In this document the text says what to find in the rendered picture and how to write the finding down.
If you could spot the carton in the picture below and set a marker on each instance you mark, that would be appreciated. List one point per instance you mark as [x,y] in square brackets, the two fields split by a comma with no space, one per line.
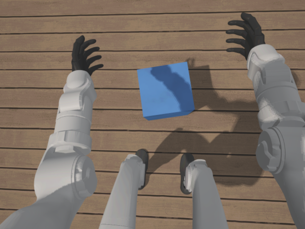
[165,91]

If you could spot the robot right foot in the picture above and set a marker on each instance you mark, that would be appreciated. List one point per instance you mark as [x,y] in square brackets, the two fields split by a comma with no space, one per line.
[186,159]

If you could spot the robot right hand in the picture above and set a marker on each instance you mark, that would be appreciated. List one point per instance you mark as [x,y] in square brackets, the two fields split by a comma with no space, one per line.
[252,34]

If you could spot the left robot upper arm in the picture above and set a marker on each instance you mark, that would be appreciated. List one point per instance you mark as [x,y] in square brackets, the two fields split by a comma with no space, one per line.
[61,184]

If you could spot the right robot upper arm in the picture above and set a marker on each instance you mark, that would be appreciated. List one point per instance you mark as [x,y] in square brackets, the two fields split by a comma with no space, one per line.
[281,151]

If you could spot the left robot forearm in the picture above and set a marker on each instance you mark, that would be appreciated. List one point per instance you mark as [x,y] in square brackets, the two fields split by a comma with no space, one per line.
[74,118]

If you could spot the left robot shin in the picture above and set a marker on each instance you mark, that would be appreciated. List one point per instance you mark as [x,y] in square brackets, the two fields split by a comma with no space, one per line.
[131,156]

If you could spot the robot left hand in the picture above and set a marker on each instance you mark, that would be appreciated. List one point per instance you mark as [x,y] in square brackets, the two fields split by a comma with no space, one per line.
[79,56]

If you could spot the right robot forearm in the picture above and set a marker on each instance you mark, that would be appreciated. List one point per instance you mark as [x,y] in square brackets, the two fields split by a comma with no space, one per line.
[275,90]

